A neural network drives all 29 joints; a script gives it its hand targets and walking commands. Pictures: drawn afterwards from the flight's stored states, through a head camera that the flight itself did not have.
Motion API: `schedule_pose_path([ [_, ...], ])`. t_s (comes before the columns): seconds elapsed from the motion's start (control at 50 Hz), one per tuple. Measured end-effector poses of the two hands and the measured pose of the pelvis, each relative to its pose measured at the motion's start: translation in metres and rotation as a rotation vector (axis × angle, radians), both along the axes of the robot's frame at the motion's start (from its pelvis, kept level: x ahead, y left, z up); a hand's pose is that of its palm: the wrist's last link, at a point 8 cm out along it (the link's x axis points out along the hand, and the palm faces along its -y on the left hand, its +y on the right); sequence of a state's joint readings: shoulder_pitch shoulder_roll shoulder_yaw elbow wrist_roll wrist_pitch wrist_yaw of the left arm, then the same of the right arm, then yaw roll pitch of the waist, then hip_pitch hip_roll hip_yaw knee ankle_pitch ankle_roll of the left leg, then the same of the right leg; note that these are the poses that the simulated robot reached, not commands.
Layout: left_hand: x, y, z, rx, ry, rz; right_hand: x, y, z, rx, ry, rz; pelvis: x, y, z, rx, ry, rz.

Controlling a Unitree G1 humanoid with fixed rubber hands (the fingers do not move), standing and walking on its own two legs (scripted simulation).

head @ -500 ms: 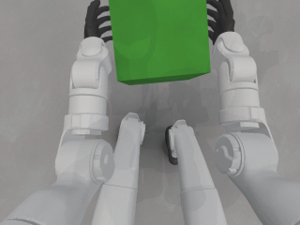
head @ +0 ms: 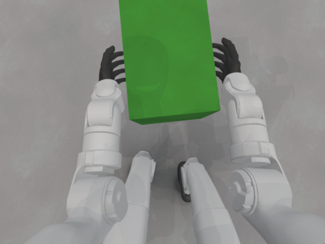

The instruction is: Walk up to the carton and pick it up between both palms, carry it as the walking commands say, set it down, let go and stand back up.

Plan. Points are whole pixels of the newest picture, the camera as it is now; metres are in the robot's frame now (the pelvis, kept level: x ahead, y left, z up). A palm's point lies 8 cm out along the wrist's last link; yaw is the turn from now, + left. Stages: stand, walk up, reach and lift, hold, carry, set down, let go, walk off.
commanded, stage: reach and lift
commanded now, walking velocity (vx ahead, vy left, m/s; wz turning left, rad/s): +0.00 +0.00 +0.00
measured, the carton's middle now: (167, 68) +0.49 +0.04 -0.10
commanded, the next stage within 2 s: none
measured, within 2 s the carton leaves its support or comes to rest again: neither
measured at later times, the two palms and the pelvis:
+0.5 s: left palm (104, 72) +0.41 +0.15 +0.05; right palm (260, 67) +0.44 -0.12 +0.06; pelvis +0.09 +0.01 +0.07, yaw -1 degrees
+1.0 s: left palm (95, 65) +0.39 +0.14 +0.12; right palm (288, 68) +0.41 -0.13 +0.12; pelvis +0.11 -0.01 +0.09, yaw +0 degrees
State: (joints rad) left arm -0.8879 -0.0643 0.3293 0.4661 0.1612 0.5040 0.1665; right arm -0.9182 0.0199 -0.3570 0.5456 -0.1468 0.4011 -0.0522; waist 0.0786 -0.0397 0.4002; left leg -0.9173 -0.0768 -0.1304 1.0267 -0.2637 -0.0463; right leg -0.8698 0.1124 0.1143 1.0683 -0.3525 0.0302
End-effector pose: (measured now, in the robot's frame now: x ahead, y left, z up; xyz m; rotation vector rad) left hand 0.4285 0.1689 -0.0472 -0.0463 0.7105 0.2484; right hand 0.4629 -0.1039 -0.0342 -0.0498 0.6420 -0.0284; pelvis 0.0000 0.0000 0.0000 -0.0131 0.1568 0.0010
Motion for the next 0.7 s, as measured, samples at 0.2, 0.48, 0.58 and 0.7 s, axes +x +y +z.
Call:
schedule_pose_path([
  [0.2,-0.014,-0.006,0.067,0.002,0.034,-0.01,-0.017,-0.006,0.064,0.002,0.036,-0.012,0.043,0.007,0.03,0.003,0.072,0.004],
  [0.48,-0.019,-0.018,0.101,0.034,0.076,-0.033,-0.023,-0.018,0.095,-0.004,0.076,-0.006,0.085,0.01,0.066,0.015,-0.039,-0.021],
  [0.58,-0.021,-0.014,0.109,0.058,0.068,-0.043,-0.029,-0.014,0.096,-0.008,0.067,0.006,0.096,0.007,0.074,0.017,-0.045,-0.023],
  [0.7,-0.025,-0.009,0.127,0.067,0.038,-0.042,-0.033,-0.009,0.113,-0.004,0.036,0.009,0.103,0.003,0.08,0.019,-0.076,0.002],
])
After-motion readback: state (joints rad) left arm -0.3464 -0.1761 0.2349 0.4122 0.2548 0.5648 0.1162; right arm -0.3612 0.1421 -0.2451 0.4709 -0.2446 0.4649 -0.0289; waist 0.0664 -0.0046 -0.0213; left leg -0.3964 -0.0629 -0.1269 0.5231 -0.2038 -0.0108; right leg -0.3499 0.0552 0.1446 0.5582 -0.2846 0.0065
